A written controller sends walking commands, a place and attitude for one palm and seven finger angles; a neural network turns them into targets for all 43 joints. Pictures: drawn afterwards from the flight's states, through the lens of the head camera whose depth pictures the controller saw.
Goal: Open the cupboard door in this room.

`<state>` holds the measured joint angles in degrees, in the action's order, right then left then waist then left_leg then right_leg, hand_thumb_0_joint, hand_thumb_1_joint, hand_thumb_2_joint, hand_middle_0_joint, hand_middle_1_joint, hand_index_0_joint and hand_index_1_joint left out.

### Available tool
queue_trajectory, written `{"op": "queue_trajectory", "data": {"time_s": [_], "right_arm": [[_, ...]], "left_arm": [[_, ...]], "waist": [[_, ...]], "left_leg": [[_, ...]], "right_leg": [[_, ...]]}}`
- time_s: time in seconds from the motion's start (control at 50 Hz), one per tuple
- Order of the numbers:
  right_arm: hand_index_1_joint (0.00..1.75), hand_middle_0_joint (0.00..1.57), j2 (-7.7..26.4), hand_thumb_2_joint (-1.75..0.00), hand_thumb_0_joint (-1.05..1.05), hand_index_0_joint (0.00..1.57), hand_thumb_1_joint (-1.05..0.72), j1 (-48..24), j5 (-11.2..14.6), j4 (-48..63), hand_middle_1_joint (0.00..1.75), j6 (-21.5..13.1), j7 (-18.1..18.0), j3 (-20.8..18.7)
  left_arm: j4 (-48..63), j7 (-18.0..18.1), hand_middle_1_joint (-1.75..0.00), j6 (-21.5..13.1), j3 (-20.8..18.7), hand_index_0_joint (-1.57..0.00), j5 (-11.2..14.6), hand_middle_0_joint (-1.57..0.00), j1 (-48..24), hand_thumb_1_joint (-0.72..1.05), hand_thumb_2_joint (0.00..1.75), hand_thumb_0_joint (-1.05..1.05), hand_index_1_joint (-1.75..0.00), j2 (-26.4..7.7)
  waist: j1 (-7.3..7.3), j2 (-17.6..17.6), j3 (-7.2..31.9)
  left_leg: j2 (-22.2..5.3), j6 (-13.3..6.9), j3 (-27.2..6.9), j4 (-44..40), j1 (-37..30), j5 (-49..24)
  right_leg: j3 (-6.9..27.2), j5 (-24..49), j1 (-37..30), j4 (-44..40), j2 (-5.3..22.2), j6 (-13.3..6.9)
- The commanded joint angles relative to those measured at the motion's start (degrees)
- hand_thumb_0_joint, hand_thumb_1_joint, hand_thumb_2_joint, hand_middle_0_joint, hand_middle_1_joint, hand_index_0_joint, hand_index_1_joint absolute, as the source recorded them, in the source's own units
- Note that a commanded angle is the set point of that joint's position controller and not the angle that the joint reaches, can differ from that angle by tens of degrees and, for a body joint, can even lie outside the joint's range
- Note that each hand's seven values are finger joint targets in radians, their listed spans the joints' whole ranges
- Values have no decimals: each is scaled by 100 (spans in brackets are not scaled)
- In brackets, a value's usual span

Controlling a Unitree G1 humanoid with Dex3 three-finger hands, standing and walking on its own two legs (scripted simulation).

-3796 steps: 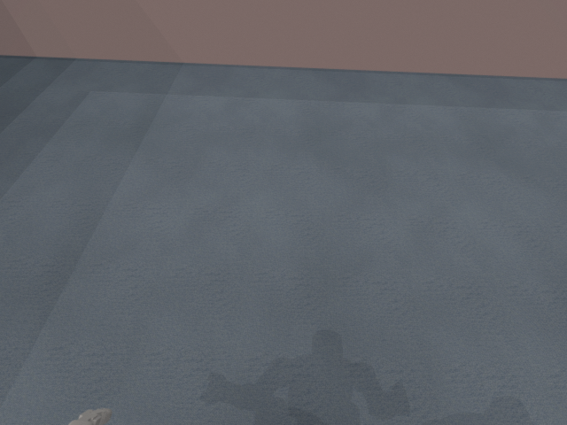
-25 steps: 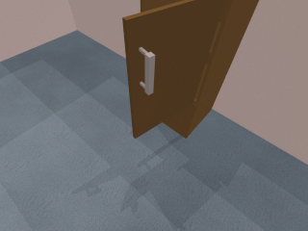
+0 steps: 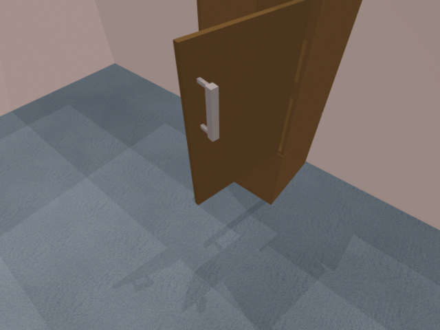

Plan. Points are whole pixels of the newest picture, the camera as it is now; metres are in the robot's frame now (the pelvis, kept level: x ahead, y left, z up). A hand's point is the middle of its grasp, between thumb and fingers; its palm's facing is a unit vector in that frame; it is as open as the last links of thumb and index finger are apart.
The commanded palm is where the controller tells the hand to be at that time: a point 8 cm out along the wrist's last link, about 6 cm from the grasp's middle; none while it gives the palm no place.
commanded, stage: let the arm hang, fingers relaxed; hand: left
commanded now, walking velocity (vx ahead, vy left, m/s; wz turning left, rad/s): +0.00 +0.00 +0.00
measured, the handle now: (207, 110) +0.59 +0.06 +0.07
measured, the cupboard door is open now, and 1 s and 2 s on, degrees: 78 78 78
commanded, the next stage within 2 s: look to check the result in 0.22 s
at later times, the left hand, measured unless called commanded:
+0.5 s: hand out of the picture +0.00 +0.18 -0.17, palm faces +0.04 -0.98 -0.21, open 7.4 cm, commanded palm none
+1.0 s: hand out of the picture +0.05 +0.19 -0.17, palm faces +0.02 -0.97 -0.26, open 7.4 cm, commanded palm none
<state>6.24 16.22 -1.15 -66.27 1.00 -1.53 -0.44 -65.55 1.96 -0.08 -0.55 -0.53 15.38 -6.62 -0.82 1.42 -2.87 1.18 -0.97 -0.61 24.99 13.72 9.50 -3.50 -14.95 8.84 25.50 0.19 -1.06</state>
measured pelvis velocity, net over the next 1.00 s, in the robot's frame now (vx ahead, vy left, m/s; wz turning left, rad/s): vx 0.02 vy -0.01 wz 0.00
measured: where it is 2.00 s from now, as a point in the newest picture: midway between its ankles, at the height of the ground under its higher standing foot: outside the picture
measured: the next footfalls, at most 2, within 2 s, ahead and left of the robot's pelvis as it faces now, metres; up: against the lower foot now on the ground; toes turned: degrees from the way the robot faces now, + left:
none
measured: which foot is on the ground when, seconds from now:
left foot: down 0.00-1.00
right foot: down 0.00-1.00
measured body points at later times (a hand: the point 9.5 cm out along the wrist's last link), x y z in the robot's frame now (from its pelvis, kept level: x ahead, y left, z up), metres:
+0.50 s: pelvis +0.01 +0.00 +0.00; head +0.02 -0.01 +0.45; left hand +0.00 +0.23 -0.15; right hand +0.01 -0.22 -0.16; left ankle +0.04 +0.11 -0.74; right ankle -0.01 -0.11 -0.74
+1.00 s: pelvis +0.02 -0.01 +0.00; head +0.03 -0.02 +0.45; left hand +0.05 +0.24 -0.15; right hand +0.05 -0.26 -0.15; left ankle +0.04 +0.11 -0.74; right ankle -0.01 -0.11 -0.74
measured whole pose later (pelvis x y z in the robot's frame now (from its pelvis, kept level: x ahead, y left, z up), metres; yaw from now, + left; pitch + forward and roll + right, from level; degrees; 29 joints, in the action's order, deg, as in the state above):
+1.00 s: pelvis +0.02 -0.01 +0.00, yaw +0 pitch -2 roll +0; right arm 12.7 9.6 -0.9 -65.9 0.1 -1.2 -0.7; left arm -65.6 1.3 -1.0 -1.0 -0.6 11.0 -12.0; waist -0.4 1.2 -3.5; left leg 0.7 -0.2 -1.1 21.3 10.4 9.1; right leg -3.9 -14.0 4.9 20.7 -0.5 -1.6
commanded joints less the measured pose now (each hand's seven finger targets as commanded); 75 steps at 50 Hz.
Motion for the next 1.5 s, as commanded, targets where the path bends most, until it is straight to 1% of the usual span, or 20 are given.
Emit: {"op": "queue_trajectory", "data": {"time_s": [0.0, 0.08, 0.2, 0.28, 0.3, 0.42, 0.8, 0.86, 0.92, 0.96, 1.0, 1.06, 1.14, 1.16, 1.22, 1.26, 1.34, 1.4, 1.44, 1.48], "right_arm": [[30, 20, 533, -90, 0, 20, -90, 308, -26, 166, 30, -70, -63, -69], [30, 20, 541, -90, 0, 20, -90, 304, -19, 166, 30, -89, -65, -66], [30, 20, 628, -90, 0, 20, -90, 254, -16, 175, 30, -88, -62, -76], [30, 20, 715, -90, 0, 20, -90, 173, -8, 201, 30, -111, -69, -76], [30, 20, 720, -90, 0, 20, -90, 140, -4, 193, 30, -107, -69, -77], [30, 20, 846, -90, 0, 20, -90, 24, -2, 206, 30, -115, -71, -83], [30, 20, 1264, -90, 0, 20, -90, -439, 3, 250, 30, -153, -45, -117], [30, 20, 1353, -90, 0, 20, -90, -513, 10, 275, 30, -151, -43, -124], [30, 20, 1378, -90, 0, 20, -90, -554, -1, 253, 30, -157, -38, -112], [30, 20, 1453, -90, 0, 20, -90, -587, 13, 284, 30, -158, -36, -123], [30, 20, 1462, -90, 0, 20, -90, -637, 4, 272, 30, -163, -33, -120], [30, 20, 1531, -90, 0, 20, -90, -670, 12, 296, 30, -159, -27, -126], [30, 20, 1551, -90, 0, 20, -90, -708, 4, 277, 30, -160, -23, -123], [30, 20, 1576, -90, 0, 20, -90, -726, 12, 296, 30, -159, -24, -125], [30, 20, 1597, -90, 0, 20, -90, -746, 5, 277, 30, -166, -25, -117], [30, 20, 1616, -90, 0, 20, -90, -750, 19, 287, 30, -170, -28, -115], [30, 20, 1607, -90, 0, 20, -90, -766, 12, 265, 30, -168, -26, -112], [30, 20, 1619, -90, 0, 20, -90, -740, 14, 275, 30, -171, -32, -120], [30, 20, 1620, -90, 0, 20, -90, -780, 13, 259, 30, -167, -32, -111], [30, 20, 1593, -90, 0, 20, -90, -781, 15, 259, 30, -163, -29, -112]], "left_arm": [[99, 21, -30, -32, -144, -20, 14, -20, 520, 90, 90, 0, -30, -613], [103, 21, -30, -50, -151, -20, 16, -20, 476, 90, 90, 0, -30, -651], [119, 16, -30, -60, -149, -20, 16, -20, 411, 90, 90, 0, -30, -689], [101, 10, -30, -72, -157, -20, 16, -20, 393, 90, 90, 0, -30, -739], [96, 9, -30, -69, -153, -20, 18, -20, 377, 90, 90, 0, -30, -737], [76, -2, -30, -81, -152, -20, 14, -20, 348, 90, 90, 0, -30, -813], [166, -26, -30, -148, -196, -20, 15, -20, -62, 90, 90, 0, -30, -1250], [194, -28, -30, -163, -205, -20, 13, -20, -119, 90, 90, 0, -30, -1324], [200, -37, -30, -156, -201, -20, 19, -20, -206, 90, 90, 0, -30, -1363], [220, -40, -30, -166, -217, -20, 13, -20, -238, 90, 90, 0, -30, -1433], [224, -45, -30, -163, -210, -20, 17, -20, -299, 90, 90, 0, -30, -1459], [235, -47, -30, -172, -220, -20, 14, -20, -321, 90, 90, 0, -30, -1509], [227, -52, -30, -170, -202, -20, 25, -20, -373, 90, 90, 0, -30, -1532], [235, -51, -30, -179, -217, -20, 16, -20, -371, 90, 90, 0, -30, -1556], [238, -54, -30, -174, -204, -20, 25, -20, -417, 90, 90, 0, -30, -1564], [242, -50, -30, -186, -217, -20, 22, -20, -394, 90, 90, 0, -30, -1605], [229, -52, -30, -176, -198, -20, 26, -20, -416, 90, 90, 0, -30, -1593], [229, -45, -30, -187, -197, -20, 26, -20, -422, 90, 90, 0, -30, -1595], [214, -50, -30, -179, -189, -20, 29, -20, -401, 90, 90, 0, -30, -1582], [207, -48, -30, -178, -191, -20, 24, -20, -403, 90, 90, 0, -30, -1586]], "waist": [[53, -46, -324], [49, 2, -292], [24, -75, -286], [26, -36, -103], [31, 10, -213], [25, -107, -165], [43, -108, 20], [51, -214, 82], [47, -47, 54], [54, -174, 108], [49, -92, 68], [62, -164, 106], [50, -101, 108], [56, -183, 122], [46, -40, 156], [62, -211, 237], [57, -112, 161], [42, -214, 247], [51, -71, 165], [49, -168, 107]], "left_leg": [[-507, -113, -523, -580, 67, 239], [-521, -109, -509, -540, 27, -49], [-536, -99, -526, -550, -85, -79], [-571, -115, -558, -558, -203, -239], [-578, -113, -553, -586, -167, -190], [-586, -113, -541, -581, -292, -297], [-631, -90, -519, -573, -509, -807], [-644, -86, -504, -561, -557, -804], [-655, -68, -513, -615, -527, -817], [-664, -74, -530, -614, -558, -840], [-664, -66, -533, -634, -562, -896], [-669, -63, -518, -637, -602, -847], [-683, -49, -506, -667, -631, -866], [-679, -53, -505, -653, -640, -872], [-690, -47, -519, -670, -656, -941], [-705, -58, -509, -664, -706, -1005], [-702, -44, -498, -696, -699, -968], [-709, -51, -493, -662, -757, -1080], [-704, -39, -487, -701, -729, -971], [-702, -43, -487, -703, -714, -964]], "right_leg": [[506, -271, 419, -652, 516, -174], [482, -48, 317, -647, 548, -170], [484, -43, 342, -687, 547, -160], [476, 112, 219, -669, 552, -157], [482, 80, 266, -698, 556, -152], [492, 157, 253, -738, 565, -145], [541, 682, -37, -898, 661, -169], [533, 727, -76, -946, 660, -167], [563, 749, -108, -947, 670, -177], [535, 761, -143, -968, 660, -169], [562, 850, -150, -973, 676, -169], [559, 802, -158, -1031, 680, -164], [574, 851, -171, -1044, 695, -163], [568, 858, -171, -1061, 681, -158], [588, 945, -217, -1035, 691, -167], [557, 1047, -273, -1044, 691, -155], [585, 1026, -239, -1060, 697, -152], [570, 1228, -298, -1038, 699, -146], [591, 1070, -249, -1073, 698, -150], [575, 1044, -219, -1089, 696, -142]]}}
